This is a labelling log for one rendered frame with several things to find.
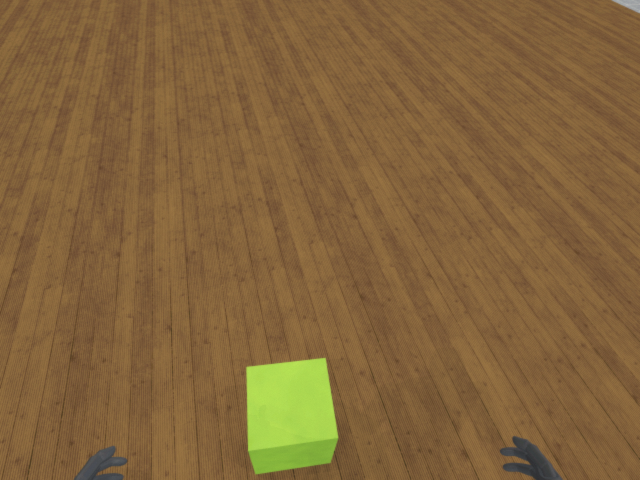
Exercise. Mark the robot left hand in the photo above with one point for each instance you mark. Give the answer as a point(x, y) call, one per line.
point(100, 461)

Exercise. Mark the robot right hand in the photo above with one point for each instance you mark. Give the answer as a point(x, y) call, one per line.
point(540, 468)

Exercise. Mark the carton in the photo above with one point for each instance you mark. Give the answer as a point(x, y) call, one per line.
point(290, 415)

